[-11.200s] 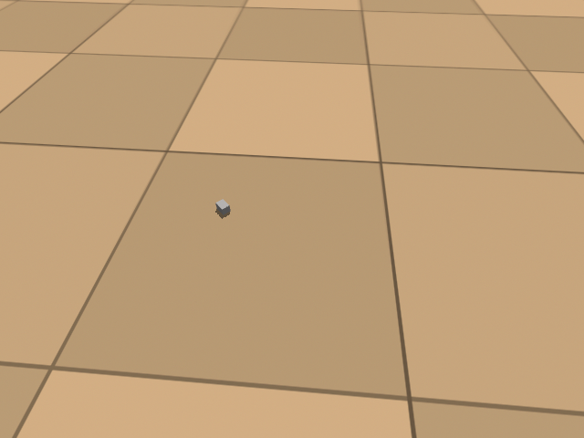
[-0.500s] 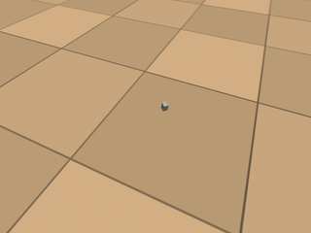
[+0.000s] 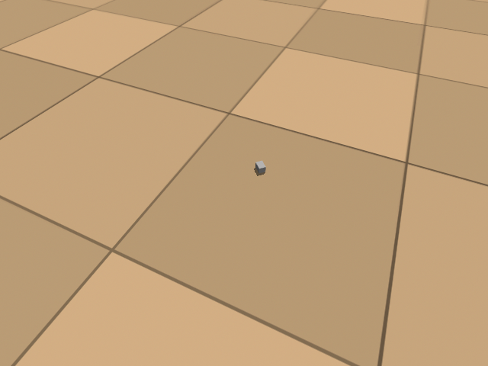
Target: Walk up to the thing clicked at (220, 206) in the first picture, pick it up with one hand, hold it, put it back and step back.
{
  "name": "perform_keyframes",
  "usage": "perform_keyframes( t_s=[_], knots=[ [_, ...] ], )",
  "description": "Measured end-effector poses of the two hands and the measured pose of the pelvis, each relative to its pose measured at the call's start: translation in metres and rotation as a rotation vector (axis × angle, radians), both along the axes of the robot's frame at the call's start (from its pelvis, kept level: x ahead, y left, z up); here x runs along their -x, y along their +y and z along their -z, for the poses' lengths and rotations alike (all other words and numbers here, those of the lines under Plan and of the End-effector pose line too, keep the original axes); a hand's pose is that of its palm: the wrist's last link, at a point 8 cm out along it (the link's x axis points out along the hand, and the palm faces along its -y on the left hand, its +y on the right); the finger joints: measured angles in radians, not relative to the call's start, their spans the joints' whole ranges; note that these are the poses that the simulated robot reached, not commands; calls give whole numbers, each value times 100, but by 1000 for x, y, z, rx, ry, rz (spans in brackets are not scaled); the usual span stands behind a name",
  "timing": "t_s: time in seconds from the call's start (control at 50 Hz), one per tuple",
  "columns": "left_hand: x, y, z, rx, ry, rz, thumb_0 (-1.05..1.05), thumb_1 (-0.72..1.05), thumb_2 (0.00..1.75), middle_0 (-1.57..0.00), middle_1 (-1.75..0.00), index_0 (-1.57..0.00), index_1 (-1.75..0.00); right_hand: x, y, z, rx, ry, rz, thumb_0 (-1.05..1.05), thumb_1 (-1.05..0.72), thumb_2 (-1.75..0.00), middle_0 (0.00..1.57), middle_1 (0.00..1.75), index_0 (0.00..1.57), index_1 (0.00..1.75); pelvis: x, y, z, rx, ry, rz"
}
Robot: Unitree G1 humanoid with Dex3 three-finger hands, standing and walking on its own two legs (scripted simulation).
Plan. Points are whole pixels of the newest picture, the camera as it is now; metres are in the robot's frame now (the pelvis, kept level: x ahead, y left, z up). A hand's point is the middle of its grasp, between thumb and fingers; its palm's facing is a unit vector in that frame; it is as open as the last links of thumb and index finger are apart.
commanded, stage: stand
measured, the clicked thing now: (260, 166) +1.30 -0.11 -0.76
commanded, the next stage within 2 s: walk up in 1.96 s
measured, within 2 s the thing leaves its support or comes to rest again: neither
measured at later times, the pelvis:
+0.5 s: pelvis +0.00 +0.00 +0.00, yaw +0 degrees
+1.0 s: pelvis +0.00 +0.00 +0.00, yaw +0 degrees
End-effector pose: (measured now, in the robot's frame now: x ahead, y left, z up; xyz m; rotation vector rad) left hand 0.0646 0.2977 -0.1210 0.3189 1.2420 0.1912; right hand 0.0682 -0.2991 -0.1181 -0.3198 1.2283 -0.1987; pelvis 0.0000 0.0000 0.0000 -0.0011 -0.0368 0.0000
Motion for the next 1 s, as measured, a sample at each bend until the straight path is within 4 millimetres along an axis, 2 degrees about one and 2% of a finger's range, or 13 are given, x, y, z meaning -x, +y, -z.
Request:
perform_keyframes(
  t_s=[1.0],
  knots=[
    [0,-3,-1,-2,1,-6,1,91,90,-21,-30,-20,-30,2,-3,1,0,10,-5,1,-90,-90,20,30,21,30,-1,-3,0,-1,0,-4]
  ],
)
